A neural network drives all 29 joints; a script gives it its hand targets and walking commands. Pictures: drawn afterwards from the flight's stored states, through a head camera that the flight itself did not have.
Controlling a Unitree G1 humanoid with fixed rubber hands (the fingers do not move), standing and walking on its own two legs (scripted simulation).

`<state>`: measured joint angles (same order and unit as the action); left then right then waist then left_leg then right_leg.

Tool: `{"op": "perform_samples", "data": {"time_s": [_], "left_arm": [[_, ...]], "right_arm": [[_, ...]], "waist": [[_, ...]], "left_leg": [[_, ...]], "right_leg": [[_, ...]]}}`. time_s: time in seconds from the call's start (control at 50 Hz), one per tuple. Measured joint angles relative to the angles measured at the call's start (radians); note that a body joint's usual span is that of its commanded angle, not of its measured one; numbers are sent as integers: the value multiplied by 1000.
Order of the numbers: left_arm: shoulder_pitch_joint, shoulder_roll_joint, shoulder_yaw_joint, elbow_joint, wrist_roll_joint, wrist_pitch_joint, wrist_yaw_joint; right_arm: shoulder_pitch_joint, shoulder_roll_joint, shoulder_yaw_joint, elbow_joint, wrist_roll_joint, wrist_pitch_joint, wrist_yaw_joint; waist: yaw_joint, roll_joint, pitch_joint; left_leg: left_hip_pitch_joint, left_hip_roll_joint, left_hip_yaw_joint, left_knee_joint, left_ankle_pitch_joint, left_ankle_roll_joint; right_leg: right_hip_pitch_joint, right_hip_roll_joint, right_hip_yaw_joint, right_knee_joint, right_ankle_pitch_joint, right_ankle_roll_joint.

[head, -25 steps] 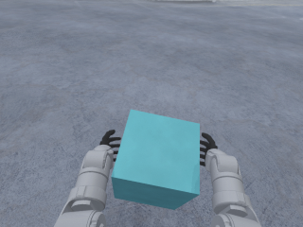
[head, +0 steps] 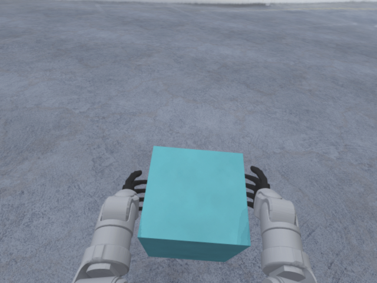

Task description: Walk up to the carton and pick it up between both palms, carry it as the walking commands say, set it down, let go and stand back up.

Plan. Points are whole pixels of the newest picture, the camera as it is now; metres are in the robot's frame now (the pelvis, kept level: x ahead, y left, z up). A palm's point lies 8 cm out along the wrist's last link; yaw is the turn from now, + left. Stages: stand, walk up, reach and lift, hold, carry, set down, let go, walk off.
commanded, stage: reach and lift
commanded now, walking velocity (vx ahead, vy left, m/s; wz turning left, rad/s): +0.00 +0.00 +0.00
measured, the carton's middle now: (192, 208) +0.32 -0.01 -0.02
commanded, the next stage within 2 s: hold in 0.10 s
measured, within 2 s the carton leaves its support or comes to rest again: neither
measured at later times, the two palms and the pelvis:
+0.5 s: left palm (129, 201) +0.30 +0.14 +0.04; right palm (262, 203) +0.29 -0.16 +0.06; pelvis +0.00 +0.00 +0.00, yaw +0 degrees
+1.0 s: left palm (158, 192) +0.28 +0.07 +0.10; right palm (303, 197) +0.26 -0.22 +0.11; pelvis -0.01 -0.05 +0.00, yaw -2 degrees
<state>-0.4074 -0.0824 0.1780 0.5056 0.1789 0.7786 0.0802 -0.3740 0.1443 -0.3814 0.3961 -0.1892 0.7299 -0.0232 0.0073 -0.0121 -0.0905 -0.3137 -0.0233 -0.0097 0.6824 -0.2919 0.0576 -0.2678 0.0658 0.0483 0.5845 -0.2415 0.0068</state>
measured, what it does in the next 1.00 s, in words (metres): steps on the spot: right foot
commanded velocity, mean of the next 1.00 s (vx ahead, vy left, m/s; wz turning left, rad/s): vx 0.00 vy -0.09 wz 0.00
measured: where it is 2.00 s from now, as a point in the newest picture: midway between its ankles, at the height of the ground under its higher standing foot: outside the picture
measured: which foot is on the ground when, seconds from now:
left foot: down 0.00-1.00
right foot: down 0.00-0.64, up 0.66-0.78, down 0.80-1.00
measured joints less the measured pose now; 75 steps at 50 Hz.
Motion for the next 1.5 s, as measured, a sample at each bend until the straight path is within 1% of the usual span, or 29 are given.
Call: {"op": "perform_samples", "data": {"time_s": [0.4, 0.62, 0.7, 0.74, 0.8, 0.88, 0.94, 0.98, 1.04, 1.1, 1.22, 1.32, 1.38, 1.44, 1.5], "left_arm": [[22, 0, -31, -19, 0, 6, -1], [37, 0, -37, -41, 0, 15, -3], [36, 0, -49, -103, 0, 71, -1], [36, 0, -55, -146, 0, 100, 1], [36, 0, -63, -215, 0, 142, 2], [37, 0, -68, -294, 0, 217, 0], [38, -9, -73, -351, -2, 279, 1], [45, -23, -73, -402, -5, 319, 4], [62, -45, -73, -493, -8, 377, 15], [75, -61, -73, -564, -8, 428, 25], [106, -68, -64, -652, -10, 514, 36], [120, -77, -66, -666, -22, 549, 46], [123, -76, -65, -680, -23, 564, 51], [125, -75, -57, -705, -26, 571, 54], [125, -75, -50, -712, -28, 571, 55]], "right_arm": [[60, 21, 0, -57, 0, -1, -4], [62, 21, 1, -68, 0, 9, 5], [61, 21, 22, -116, 0, 53, -4], [54, 22, 35, -149, -1, 77, -16], [35, 28, 53, -206, -1, 125, -42], [29, 31, 66, -275, 0, 199, -44], [34, 30, 71, -345, 1, 271, -44], [38, 29, 71, -408, 7, 325, -46], [43, 28, 71, -497, 24, 396, -48], [45, 27, 71, -556, 37, 450, -50], [46, 27, 92, -593, 55, 524, -64], [62, 22, 95, -623, 61, 574, -73], [67, 21, 102, -627, 68, 581, -77], [67, 21, 113, -635, 76, 578, -81], [67, 21, 123, -635, 77, 575, -83]], "waist": [[0, 0, 0], [0, 0, 0], [0, 0, 0], [0, 0, -1], [2, 0, -6], [14, 11, -9], [13, 11, -11], [8, 11, -11], [-9, 12, -11], [-23, 12, -15], [-24, 11, -23], [-25, 12, -23], [-25, 12, -23], [-23, 12, -24], [-9, 12, -25]], "left_leg": [[0, 0, 0, 0, 0, 0], [1, 0, 0, 0, 1, -1], [1, -1, 0, 0, 6, -2], [-1, -1, 0, 0, 8, -6], [-21, 4, 0, 0, 14, -19], [-26, 38, -2, 0, 16, -47], [-26, 55, -2, 0, 16, -65], [-26, 60, -2, 0, 16, -66], [-26, 61, -2, 0, 16, -67], [-26, 62, -2, 0, 17, -75], [-26, 75, -2, 0, 17, -94], [-35, 73, -2, 4, -14, -94], [-40, 73, -2, 4, -13, -94], [-44, 78, -2, 6, 33, -97], [-51, 84, -2, 6, 21, -102]], "right_leg": [[0, 0, 0, 0, 0, 0], [1, 0, 0, 2, 0, 0], [-7, -10, 0, 44, -31, 0], [-7, -23, 0, 73, -65, 0], [-7, -46, 1, 72, -76, -2], [-15, -17, -2, 64, -55, -3], [-21, 1, -2, 70, -55, -22], [-25, 6, -2, 76, -56, -32], [-30, 7, -3, 87, -61, -38], [-35, 8, -3, 97, -65, -39], [-42, 21, -3, 105, -67, -51], [-45, 12, -13, 102, -67, -63], [-47, 8, -20, 101, -67, -62], [-55, 12, -20, 118, -74, -58], [-72, 3, -20, 162, -89, -58]]}}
